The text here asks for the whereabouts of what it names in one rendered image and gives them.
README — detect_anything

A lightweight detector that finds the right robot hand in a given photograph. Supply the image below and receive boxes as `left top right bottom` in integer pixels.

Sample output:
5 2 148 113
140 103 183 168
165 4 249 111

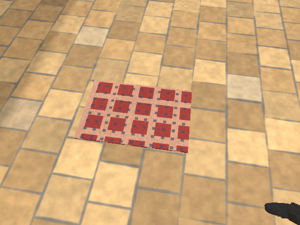
264 202 300 225

